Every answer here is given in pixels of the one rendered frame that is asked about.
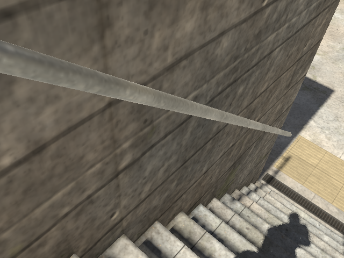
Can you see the stairs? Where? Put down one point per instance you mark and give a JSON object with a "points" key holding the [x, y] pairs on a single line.
{"points": [[254, 222]]}

